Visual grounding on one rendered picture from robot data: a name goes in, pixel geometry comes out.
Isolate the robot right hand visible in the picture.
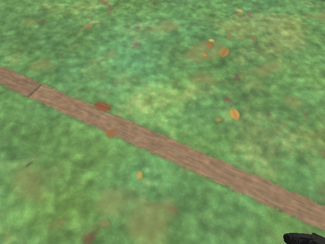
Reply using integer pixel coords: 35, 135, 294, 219
283, 233, 325, 244

